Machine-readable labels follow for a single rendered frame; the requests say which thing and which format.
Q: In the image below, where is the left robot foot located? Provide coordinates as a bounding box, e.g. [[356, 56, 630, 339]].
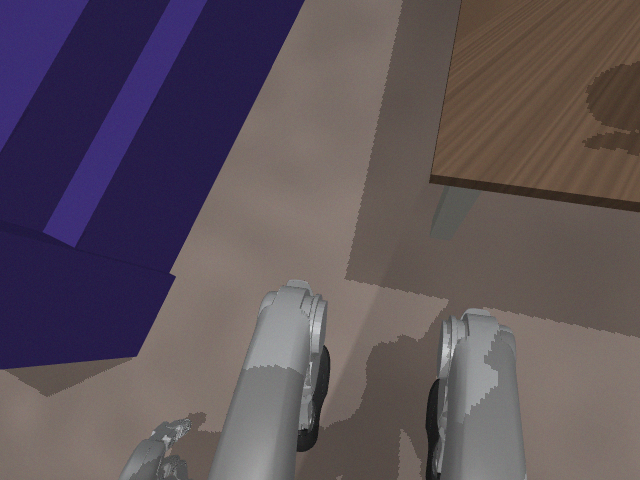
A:
[[297, 345, 330, 452]]

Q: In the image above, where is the coffee table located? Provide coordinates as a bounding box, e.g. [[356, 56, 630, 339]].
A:
[[429, 0, 640, 241]]

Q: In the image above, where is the left robot hand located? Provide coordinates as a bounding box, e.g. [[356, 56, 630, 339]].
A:
[[118, 419, 193, 480]]

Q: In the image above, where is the right robot foot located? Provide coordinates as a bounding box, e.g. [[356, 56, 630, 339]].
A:
[[425, 379, 441, 480]]

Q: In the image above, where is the sofa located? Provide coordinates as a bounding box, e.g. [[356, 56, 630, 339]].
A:
[[0, 0, 305, 370]]

